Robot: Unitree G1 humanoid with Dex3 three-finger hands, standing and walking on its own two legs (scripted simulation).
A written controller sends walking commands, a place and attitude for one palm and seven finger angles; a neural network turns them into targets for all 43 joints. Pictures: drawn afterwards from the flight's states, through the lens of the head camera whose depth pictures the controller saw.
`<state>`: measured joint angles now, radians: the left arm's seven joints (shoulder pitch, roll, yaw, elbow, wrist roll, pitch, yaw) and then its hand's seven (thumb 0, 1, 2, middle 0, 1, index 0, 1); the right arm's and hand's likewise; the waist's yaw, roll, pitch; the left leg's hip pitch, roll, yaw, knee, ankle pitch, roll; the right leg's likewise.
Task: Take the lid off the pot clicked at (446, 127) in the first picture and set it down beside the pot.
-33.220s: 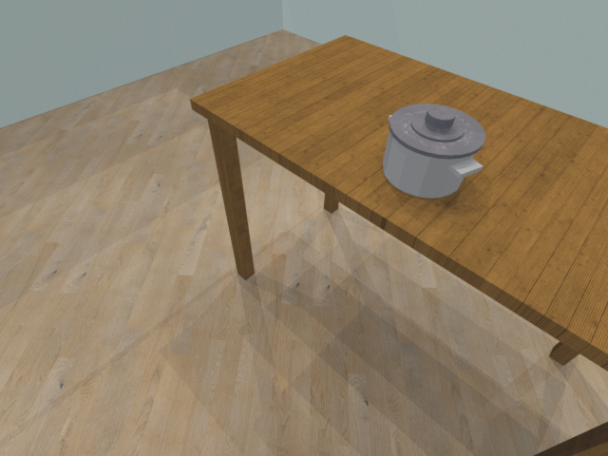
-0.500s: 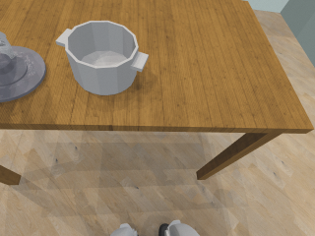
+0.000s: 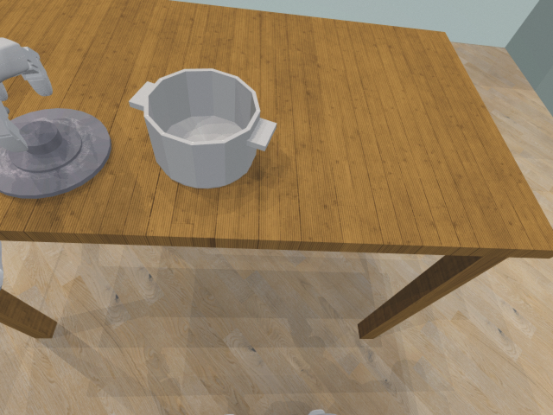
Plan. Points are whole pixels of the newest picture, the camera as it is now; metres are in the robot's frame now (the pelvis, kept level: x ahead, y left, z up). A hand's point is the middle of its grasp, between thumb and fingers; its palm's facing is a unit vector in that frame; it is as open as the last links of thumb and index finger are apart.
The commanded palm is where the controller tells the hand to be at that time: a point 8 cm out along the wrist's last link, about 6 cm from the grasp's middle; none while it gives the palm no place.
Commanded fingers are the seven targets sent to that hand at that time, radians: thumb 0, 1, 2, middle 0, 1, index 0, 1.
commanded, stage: raise the empty hand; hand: left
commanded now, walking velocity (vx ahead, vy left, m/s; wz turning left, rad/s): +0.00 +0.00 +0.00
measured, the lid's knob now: (40, 137) +0.50 +0.33 +0.07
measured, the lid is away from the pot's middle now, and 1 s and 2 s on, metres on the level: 0.23 0.23 0.23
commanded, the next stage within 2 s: draw the hand back to the body in 0.70 s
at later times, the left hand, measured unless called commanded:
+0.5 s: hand out of the picture +0.47 +0.32 +0.20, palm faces -0.31 -0.14 -0.94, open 11.0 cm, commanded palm +0.50 +0.31 +0.26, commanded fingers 0.00 -0.03 0.69 -0.36 -0.83 -0.36 -0.83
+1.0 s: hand out of the picture +0.45 +0.31 +0.21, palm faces -0.32 -0.14 -0.94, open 11.0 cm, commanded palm +0.46 +0.31 +0.27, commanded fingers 0.00 -0.03 0.69 -0.36 -0.83 -0.36 -0.83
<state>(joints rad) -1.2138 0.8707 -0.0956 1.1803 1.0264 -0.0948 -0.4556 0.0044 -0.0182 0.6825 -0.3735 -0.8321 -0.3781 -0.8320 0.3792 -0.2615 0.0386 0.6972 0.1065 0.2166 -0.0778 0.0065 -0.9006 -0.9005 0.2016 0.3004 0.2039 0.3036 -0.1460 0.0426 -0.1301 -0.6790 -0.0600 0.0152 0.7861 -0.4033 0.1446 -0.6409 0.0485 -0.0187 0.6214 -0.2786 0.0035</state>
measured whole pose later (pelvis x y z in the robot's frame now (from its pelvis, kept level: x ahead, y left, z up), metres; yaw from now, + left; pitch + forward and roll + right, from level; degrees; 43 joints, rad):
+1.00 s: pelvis -0.01 -0.04 +0.02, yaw +1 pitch +12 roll -3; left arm -1.26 0.91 -0.11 1.18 1.02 0.01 -0.49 0.00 -0.02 0.68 -0.38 -0.83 -0.38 -0.83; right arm 0.36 -0.29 0.05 0.71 0.11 0.18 -0.08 0.01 -0.90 -0.90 0.20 0.30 0.20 0.30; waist -0.14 0.02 -0.09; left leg -0.52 -0.06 0.00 0.63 -0.32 0.11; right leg -0.51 0.06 0.00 0.51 -0.22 0.00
